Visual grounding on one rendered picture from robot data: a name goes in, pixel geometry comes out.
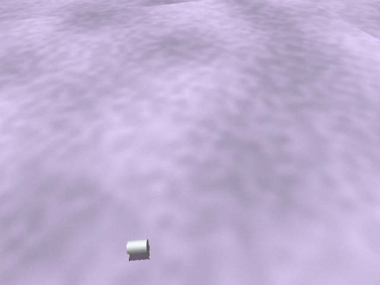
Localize can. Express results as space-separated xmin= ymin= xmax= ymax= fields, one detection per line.
xmin=126 ymin=239 xmax=148 ymax=254

